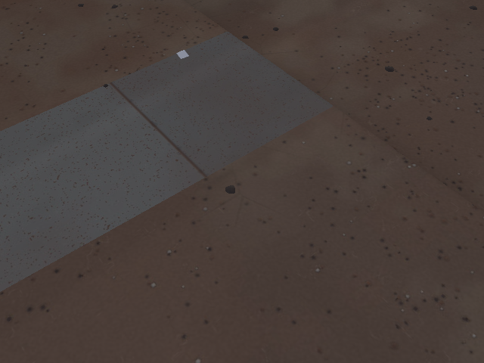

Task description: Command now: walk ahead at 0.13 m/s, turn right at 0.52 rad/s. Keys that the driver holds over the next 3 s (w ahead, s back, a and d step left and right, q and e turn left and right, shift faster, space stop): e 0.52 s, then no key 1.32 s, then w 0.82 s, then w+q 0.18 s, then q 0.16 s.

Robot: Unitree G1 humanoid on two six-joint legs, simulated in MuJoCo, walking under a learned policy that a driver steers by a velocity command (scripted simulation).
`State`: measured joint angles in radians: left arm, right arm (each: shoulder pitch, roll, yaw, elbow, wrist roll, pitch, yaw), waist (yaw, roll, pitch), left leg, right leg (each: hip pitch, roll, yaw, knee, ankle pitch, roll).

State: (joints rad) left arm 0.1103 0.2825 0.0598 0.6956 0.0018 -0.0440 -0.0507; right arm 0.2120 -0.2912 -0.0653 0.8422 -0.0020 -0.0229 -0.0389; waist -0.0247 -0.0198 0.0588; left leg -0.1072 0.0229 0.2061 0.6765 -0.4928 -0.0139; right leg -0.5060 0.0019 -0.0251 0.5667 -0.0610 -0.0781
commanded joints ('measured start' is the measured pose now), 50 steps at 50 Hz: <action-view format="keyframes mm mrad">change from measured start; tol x32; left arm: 1 233 280 78 -65 17 1 24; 50 54 81 4 -111 18 48 56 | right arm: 1 122 -83 5 -91 -22 -24 24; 50 -33 -102 10 -71 -14 4 30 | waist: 1 62 -197 -516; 21 12 -152 -179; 24 55 338 -124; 50 6 -55 -76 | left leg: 1 -494 -114 -279 755 -243 -45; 22 -116 -12 -307 -291 317 5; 24 -34 358 -711 -402 515 241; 50 -111 48 -211 -221 366 -40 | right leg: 1 776 -387 710 -101 686 -372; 7 252 -174 392 -253 180 -191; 19 255 -118 513 -219 -123 -124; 24 -109 180 172 256 -554 55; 29 -118 82 159 654 -373 155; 38 176 24 17 43 -310 146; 42 590 -217 284 -176 375 4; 50 320 -91 186 -164 6 12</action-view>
